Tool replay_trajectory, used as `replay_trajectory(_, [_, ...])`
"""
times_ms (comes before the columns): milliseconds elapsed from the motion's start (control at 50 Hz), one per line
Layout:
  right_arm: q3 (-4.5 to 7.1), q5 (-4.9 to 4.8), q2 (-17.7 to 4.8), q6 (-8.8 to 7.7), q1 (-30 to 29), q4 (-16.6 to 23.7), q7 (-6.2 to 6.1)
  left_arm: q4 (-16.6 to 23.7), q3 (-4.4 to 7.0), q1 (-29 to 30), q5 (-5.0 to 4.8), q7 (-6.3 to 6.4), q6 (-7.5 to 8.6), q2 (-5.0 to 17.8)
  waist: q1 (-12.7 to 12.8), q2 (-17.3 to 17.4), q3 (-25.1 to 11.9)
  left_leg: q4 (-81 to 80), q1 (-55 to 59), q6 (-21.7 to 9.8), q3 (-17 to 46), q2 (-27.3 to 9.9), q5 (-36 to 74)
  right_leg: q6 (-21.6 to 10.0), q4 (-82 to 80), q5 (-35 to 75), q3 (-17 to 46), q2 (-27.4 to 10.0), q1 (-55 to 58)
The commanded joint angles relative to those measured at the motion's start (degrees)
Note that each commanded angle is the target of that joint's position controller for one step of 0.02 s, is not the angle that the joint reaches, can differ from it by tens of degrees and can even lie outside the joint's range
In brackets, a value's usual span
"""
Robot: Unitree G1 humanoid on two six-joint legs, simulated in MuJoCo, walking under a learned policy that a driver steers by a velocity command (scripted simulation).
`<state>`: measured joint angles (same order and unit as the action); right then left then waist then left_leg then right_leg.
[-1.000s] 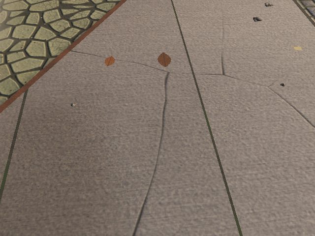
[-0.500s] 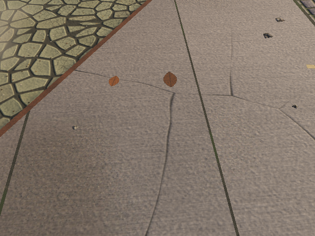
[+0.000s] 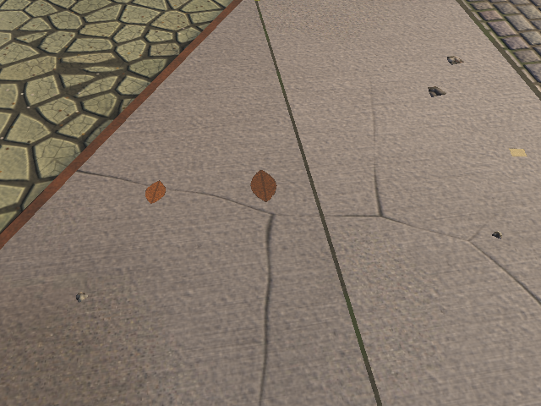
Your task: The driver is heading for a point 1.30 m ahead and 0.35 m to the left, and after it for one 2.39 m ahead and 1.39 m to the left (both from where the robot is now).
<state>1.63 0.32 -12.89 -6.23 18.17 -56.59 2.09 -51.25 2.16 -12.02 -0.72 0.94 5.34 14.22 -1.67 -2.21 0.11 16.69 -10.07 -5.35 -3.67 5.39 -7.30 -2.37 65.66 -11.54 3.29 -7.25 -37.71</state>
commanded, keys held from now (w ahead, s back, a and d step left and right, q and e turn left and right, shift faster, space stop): w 0.06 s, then w+q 0.86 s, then w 0.08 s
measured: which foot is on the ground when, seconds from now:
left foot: down 0.00-0.30, up 0.32-0.82, down 0.84-1.00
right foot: up 0.00-0.26, down 0.28-0.84, up 0.86-1.00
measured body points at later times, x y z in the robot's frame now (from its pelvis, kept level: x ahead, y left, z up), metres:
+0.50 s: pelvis +0.27 -0.07 +0.00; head +0.29 -0.08 +0.45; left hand +0.29 +0.21 -0.12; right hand +0.40 -0.33 -0.13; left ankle +0.24 +0.09 -0.65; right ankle +0.29 -0.16 -0.74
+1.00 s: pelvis +0.49 +0.07 -0.01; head +0.52 +0.10 +0.44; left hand +0.48 +0.37 -0.13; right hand +0.71 -0.12 -0.12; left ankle +0.50 +0.14 -0.74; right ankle +0.52 -0.10 -0.65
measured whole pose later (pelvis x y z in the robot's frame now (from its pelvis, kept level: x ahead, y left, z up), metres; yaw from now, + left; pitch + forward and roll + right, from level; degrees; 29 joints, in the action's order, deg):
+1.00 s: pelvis +0.49 +0.07 -0.01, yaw +29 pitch +2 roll +0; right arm 4.7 -0.5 -14.9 -3.2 14.1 -43.8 1.9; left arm -47.2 3.5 -9.6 -0.8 0.3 7.2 16.1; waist -0.5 -1.4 2.8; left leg 27.1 -18.6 -6.2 -1.0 5.6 -10.0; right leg -0.3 68.8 -19.4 1.8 -5.5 -28.9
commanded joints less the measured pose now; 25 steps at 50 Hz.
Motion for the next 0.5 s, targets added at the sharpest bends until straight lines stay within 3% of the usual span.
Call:
replay_trajectory(20, [1.16,-0.04,-7.4,-1.02,-2.2,3.0,-1.13,2.5,0.8,-2.0,0.73,0.43,-0.25,2.7,2.7,4.4,3.1,-11.8,-5.9,-9.7,12.0,-16.0,4.5,1.6,-7.8,9.0,0.1,-2.5,-1.6])
replay_trajectory(100, [1.37,-1.05,-8.7,-0.2,3.1,2.0,-2.04,5.3,0.48,8.0,0.36,-0.2,0.51,1.8,-0.9,4.0,3.4,-10.8,-1.5,-7.4,10.5,-15.0,5.1,2.3,-24.9,17.4,-1.7,0.3,0.3])
replay_trajectory(180, [1.74,-1.76,-9.4,0.84,6.7,1.2,-2.39,7.5,0.29,14.3,-0.42,-1.51,1.3,2.4,-2.7,5.0,4.5,-7.0,3.5,-7.0,13.0,-16.7,2.2,2.9,-33.8,14.7,-1.7,2.7,2.9])
replay_trajectory(240, [2.33,-1.8,-10.2,1.7,6.1,1.4,-2.86,7.6,1.13,11.7,-0.52,-2.12,2.32,5.0,0.0,6.7,3.1,-1.9,6.1,-5.6,16.5,-18.5,2.6,1.7,-38.4,8.7,-1.3,4.1,9.6])
replay_trajectory(260, [2.32,-1.69,-10.1,1.97,5.2,1.8,-2.91,6.6,1.87,7.4,-0.46,-1.98,2.59,6.3,2.6,7.0,1.1,2.5,5.7,-4.7,16.2,-17.3,7.1,0.8,-39.8,6.4,-2.3,5.1,15.7])
replay_trajectory(280, [1.71,-1.18,-8.4,1.96,4.4,2.5,-2.8,4.2,3.29,-1.4,-0.22,-1.56,2.9,9.2,6.5,5.9,-4.6,13.0,2.3,-3.0,13.9,-13.7,11.8,-1.1,-39.7,6.4,-1.3,3.9,28.1])
replay_trajectory(300, [0.55,0.01,-5.0,1.76,3.4,4.9,-2.68,2.8,4.56,-12.4,0.52,-1.03,2.91,14.3,10.4,-1.5,-14.8,32.3,-8.4,-0.6,9.3,-8.4,0.0,-4.8,-38.8,6.1,10.1,-7.8,45.3])
replay_trajectory(320, [-0.94,-1.61,1.2,0.61,10.5,5.9,-2.48,1.8,5.19,-14.9,1.12,-1.46,2.24,17.1,6.6,-19.4,-20.8,49.8,-29.5,2.1,6.5,-1.1,-25.0,-12.4,-45.4,-3.9,34.5,-18.8,61.2])
replay_trajectory(340, [0.72,-2.94,-6.2,0.09,8.7,5.2,-2.64,3.2,3.5,-12.5,1.45,-1.5,2.41,10.2,7.5,-11.6,-17.4,57.8,-34.2,1.7,13.1,-4.6,-24.1,-10.7,-48.1,-8.0,35.8,-17.3,56.9])
replay_trajectory(360, [1.74,-3.4,-8.9,0.11,4.1,6.3,-2.69,4.1,2.54,-8.2,1.05,-1.41,2.5,7.1,6.8,-6.8,-10.8,58.7,-35.7,1.1,12.7,-7.0,-18.2,-8.3,-48.3,-4.6,25.8,-15.8,49.6])
replay_trajectory(380, [1.87,-2.95,-8.0,0.54,2.3,6.6,-2.95,4.6,2.02,-3.7,0.91,-1.61,2.42,6.1,4.8,-2.3,-7.4,57.2,-32.8,1.6,11.5,-9.6,-13.2,-7.2,-50.0,1.2,18.6,-13.3,42.0])
replay_trajectory(400, [2.23,-2.23,-7.1,1.03,1.3,6.9,-3.01,4.5,1.81,-1.3,0.87,-1.75,2.28,4.9,3.5,-2.0,-4.2,54.4,-31.1,1.9,11.3,-11.1,-9.9,-6.7,-52.2,4.1,13.4,-11.1,36.8])
replay_trajectory(440, [2.47,-2.4,-4.8,2.51,2.4,7.1,-2.53,3.5,1.68,-0.2,1.32,-1.66,2.37,3.7,1.6,-4.1,-1.9,52.1,-27.0,2.4,10.1,-12.6,-6.7,-6.2,-55.2,8.5,5.4,-8.1,31.3])
replay_trajectory(500, [2.67,-2.12,-3.7,3.83,-0.3,9.3,-2.31,2.0,2.49,-1.8,1.43,-1.09,2.6,5.5,1.2,-2.1,0.3,49.6,-30.3,3.1,9.9,-13.1,-2.9,-7.5,-56.8,15.6,-0.6,-8.3,30.6])
Keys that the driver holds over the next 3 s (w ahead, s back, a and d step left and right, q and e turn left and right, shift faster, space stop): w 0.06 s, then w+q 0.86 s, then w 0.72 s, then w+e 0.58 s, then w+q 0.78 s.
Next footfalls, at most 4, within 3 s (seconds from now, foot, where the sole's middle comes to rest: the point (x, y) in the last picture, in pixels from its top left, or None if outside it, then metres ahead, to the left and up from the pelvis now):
0.28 right None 0.33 -0.16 -0.78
0.84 left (208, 400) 0.54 0.16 -0.78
1.40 right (216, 269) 0.92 0.16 -0.78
1.92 left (108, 243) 1.03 0.49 -0.78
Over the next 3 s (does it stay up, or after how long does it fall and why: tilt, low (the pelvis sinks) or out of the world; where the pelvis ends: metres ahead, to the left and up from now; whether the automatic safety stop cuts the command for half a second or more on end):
stays up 1.42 0.51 -0.03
